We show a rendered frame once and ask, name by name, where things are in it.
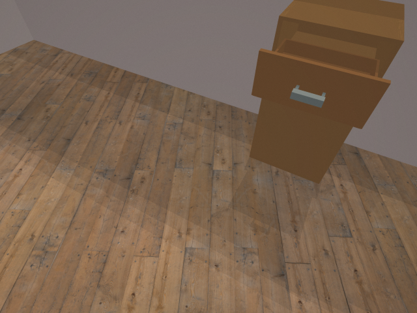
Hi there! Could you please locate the cabinet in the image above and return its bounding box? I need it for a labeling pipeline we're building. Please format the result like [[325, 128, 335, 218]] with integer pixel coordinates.
[[250, 0, 405, 184]]

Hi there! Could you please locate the handle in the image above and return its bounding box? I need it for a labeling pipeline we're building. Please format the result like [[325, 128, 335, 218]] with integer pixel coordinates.
[[290, 85, 326, 108]]

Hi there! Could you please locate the drawer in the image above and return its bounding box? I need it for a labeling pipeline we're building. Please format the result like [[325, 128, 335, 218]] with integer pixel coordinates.
[[252, 38, 391, 129]]

